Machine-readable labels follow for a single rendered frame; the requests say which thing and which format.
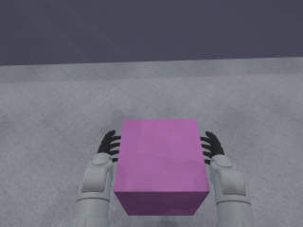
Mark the carton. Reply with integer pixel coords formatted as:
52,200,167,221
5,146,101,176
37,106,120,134
114,118,210,216

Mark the left robot hand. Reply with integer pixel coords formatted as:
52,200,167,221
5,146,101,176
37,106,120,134
98,130,121,162

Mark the left robot forearm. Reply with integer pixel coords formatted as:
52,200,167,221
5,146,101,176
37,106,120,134
68,152,114,227

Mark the right robot forearm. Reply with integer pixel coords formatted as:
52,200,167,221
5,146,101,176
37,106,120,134
209,154,259,227

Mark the right robot hand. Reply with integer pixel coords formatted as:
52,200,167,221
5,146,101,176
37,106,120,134
200,131,224,165

